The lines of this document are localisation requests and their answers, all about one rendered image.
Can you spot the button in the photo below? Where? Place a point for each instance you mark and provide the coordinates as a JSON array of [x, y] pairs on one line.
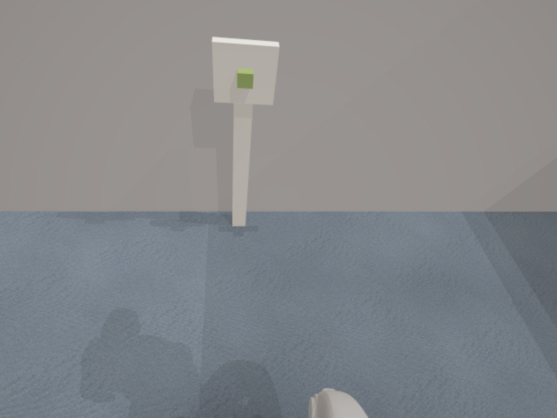
[[245, 78]]

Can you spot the panel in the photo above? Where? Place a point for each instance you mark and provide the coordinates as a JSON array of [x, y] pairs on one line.
[[229, 54]]

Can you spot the robot right thigh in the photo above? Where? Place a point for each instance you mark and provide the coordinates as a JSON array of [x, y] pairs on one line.
[[334, 404]]

